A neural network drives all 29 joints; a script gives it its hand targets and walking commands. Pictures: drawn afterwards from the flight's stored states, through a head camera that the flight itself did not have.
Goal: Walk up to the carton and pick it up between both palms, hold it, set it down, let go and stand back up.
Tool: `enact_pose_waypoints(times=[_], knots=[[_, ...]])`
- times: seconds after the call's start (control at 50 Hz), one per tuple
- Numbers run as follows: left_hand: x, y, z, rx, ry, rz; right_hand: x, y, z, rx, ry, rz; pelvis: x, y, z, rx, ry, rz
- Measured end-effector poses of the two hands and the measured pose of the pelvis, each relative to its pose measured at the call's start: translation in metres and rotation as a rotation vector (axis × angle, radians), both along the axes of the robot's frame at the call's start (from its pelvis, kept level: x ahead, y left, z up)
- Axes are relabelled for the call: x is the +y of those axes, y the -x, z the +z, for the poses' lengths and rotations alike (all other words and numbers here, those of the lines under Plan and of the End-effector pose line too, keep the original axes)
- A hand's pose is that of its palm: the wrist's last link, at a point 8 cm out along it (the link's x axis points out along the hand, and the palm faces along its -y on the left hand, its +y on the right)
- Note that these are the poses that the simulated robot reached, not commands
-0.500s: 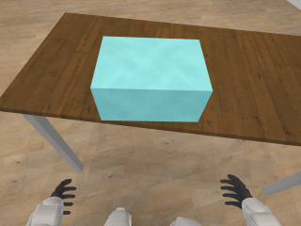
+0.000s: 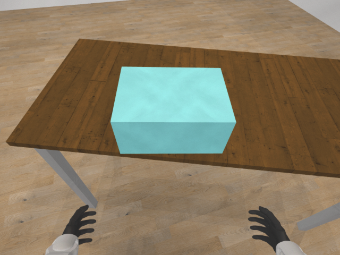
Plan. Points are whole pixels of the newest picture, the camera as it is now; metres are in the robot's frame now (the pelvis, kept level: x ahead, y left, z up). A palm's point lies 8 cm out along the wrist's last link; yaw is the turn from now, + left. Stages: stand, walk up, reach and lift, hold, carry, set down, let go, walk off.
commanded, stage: reach and lift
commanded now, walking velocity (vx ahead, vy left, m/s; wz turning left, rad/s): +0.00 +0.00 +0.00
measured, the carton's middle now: (171, 109) +0.50 +0.04 +0.02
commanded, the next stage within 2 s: none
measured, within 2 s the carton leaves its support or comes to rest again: neither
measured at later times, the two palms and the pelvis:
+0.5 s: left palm (66, 235) +0.17 +0.26 -0.03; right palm (293, 234) +0.19 -0.24 -0.02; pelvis +0.02 +0.00 +0.01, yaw -1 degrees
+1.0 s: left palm (58, 202) +0.22 +0.27 +0.02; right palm (293, 205) +0.24 -0.23 +0.02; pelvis +0.03 +0.01 +0.01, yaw -1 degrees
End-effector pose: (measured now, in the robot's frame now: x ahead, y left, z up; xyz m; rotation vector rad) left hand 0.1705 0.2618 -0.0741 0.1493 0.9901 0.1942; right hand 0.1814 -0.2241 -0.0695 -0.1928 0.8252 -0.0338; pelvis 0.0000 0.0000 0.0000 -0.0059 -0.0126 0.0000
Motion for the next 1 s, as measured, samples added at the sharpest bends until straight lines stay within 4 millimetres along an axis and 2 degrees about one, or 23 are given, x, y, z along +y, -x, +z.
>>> enact_pose_waypoints(times=[0.06,0.16,0.26,0.44,0.64,0.78,1.0], knots=[[0.001,-0.002,0.009,-0.018,0.003,-0.004,0.001,0.005,0.003,-0.010,-0.010,-0.009,0.008,-0.006,0.003,-0.015,-0.002,-0.006],[0.004,0.010,0.012,-0.013,0.012,0.024,-0.007,0.012,0.011,-0.012,0.004,-0.008,0.015,-0.014,0.006,-0.029,-0.003,-0.013],[0.002,0.017,0.013,-0.042,0.026,0.044,-0.015,0.007,0.025,-0.043,0.011,0.007,0.015,-0.015,0.008,-0.023,-0.003,-0.017],[-0.008,0.002,0.035,-0.206,0.028,0.035,-0.016,-0.007,0.043,-0.143,-0.022,0.005,0.006,-0.016,0.009,-0.017,-0.004,-0.014],[0.004,-0.002,0.052,-0.283,0.015,0.037,-0.007,-0.007,0.055,-0.213,-0.053,-0.045,0.002,-0.020,0.010,-0.020,-0.008,-0.017],[0.010,-0.018,0.070,-0.383,0.020,0.014,-0.004,-0.023,0.075,-0.305,-0.057,-0.045,0.006,-0.020,0.011,0.005,-0.009,-0.022],[0.012,-0.053,0.092,-0.515,0.029,-0.012,-0.006,-0.054,0.093,-0.397,-0.091,-0.041,0.012,-0.025,0.011,0.028,-0.008,-0.021]])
